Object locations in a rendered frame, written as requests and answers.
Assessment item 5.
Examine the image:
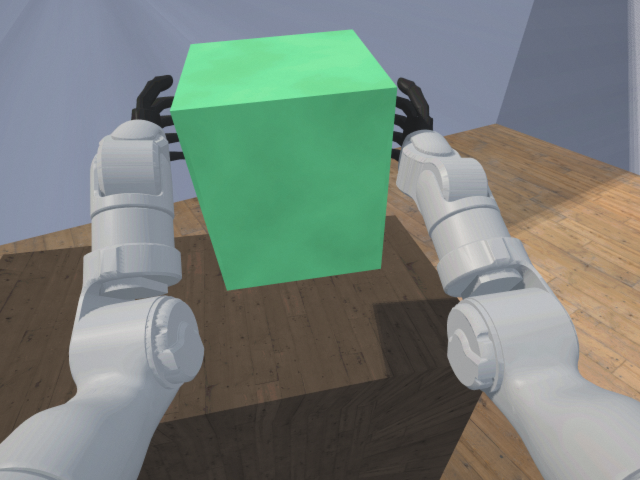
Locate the right robot upper arm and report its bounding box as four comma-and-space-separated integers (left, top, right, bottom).
447, 288, 640, 480

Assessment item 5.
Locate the left robot hand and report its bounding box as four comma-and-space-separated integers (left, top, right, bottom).
131, 75, 185, 161

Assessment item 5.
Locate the right robot forearm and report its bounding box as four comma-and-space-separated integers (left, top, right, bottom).
396, 130, 579, 360

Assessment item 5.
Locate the carton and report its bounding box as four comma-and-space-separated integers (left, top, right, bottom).
170, 29, 397, 291

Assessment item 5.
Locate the right robot hand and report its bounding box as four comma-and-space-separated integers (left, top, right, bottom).
391, 77, 433, 161

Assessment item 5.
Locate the left robot upper arm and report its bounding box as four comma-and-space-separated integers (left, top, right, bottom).
0, 295, 204, 480

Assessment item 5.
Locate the pedestal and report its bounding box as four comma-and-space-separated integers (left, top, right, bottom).
0, 215, 483, 480

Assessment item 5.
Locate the left robot forearm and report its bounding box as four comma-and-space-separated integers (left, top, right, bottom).
69, 120, 182, 384

